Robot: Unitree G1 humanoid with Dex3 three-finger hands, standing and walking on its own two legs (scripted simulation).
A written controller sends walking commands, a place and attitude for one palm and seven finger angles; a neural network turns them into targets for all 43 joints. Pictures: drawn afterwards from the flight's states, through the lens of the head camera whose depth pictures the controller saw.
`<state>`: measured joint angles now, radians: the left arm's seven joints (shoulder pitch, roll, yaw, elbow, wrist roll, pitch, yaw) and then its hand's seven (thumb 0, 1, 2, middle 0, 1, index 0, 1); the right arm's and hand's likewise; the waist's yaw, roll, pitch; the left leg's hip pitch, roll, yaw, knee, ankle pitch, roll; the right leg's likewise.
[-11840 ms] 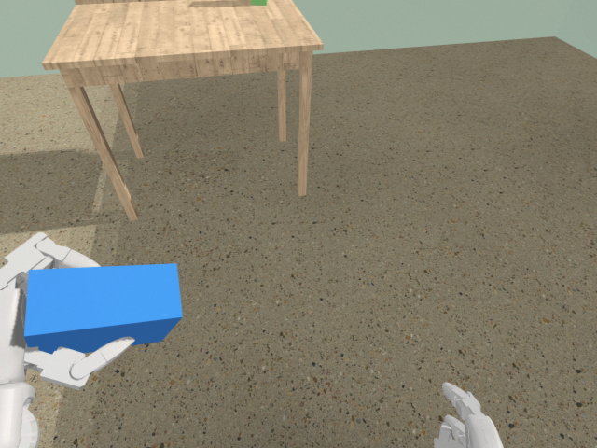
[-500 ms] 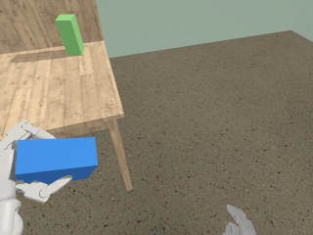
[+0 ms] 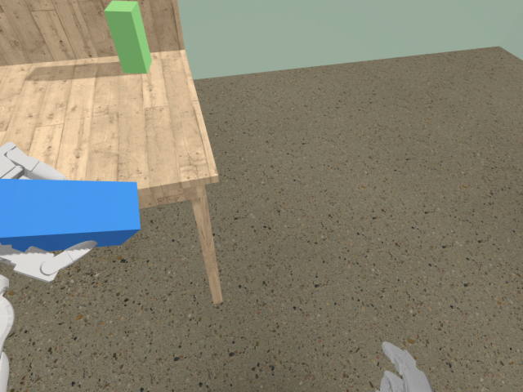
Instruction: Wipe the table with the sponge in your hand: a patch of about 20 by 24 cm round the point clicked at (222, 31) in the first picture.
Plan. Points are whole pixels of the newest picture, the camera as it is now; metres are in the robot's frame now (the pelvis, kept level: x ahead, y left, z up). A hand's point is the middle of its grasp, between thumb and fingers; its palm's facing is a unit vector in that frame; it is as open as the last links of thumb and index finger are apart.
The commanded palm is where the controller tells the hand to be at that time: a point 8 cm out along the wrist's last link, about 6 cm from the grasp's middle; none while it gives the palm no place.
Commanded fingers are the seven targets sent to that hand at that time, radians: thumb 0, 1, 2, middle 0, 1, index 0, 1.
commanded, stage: look again from close up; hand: left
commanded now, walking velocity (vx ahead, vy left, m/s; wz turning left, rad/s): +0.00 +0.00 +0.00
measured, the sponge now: (92, 217) +0.26 +0.25 +0.16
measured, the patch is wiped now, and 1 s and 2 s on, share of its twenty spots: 0.00 0.00 0.00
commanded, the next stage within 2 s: shuffle to correct the standing spot in 0.16 s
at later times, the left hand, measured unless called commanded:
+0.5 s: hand (68, 200) +0.28 +0.28 +0.17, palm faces +0.40 -0.86 -0.32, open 10.1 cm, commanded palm +0.22 +0.32 +0.18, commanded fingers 0.00 0.10 1.30 -1.20 -1.60 -1.20 -1.60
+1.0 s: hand (69, 142) +0.38 +0.33 +0.17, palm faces +0.35 -0.82 -0.44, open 10.1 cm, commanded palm +0.31 +0.37 +0.18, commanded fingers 0.00 0.10 1.30 -1.20 -1.60 -1.20 -1.60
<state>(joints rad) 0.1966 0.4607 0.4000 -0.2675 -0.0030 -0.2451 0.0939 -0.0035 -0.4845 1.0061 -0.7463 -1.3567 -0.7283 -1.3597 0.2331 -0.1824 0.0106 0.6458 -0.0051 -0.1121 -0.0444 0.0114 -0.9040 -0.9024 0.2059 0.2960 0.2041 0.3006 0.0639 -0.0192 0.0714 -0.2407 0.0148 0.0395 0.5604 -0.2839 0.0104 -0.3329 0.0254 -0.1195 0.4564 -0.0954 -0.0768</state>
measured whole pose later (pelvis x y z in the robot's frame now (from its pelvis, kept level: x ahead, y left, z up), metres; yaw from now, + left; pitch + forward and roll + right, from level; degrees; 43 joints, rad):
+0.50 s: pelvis +0.06 +0.04 +0.00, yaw +1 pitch -1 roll -1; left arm 0.37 0.33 0.33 -0.43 -0.03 -0.26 0.10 0.00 -0.49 1.01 -0.75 -1.36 -0.73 -1.36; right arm 0.22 -0.22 0.01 0.57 -0.01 -0.16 0.00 0.01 -0.90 -0.90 0.21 0.30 0.21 0.30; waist 0.04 -0.03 0.03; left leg -0.17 -0.03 0.04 0.55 -0.37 0.05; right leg -0.30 0.00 -0.07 0.52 -0.22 -0.03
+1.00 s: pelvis +0.13 +0.10 -0.02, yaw -4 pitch -1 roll +1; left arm 0.37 0.41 0.42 -0.48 -0.01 -0.24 0.10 0.00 -0.49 1.01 -0.75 -1.36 -0.73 -1.36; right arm 0.23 -0.14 0.03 0.57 0.01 -0.12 0.02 0.01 -0.90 -0.90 0.21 0.30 0.20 0.30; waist 0.01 -0.04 0.08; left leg -0.32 0.01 0.03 0.75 -0.40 0.00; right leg -0.32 0.00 -0.05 0.71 -0.37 -0.02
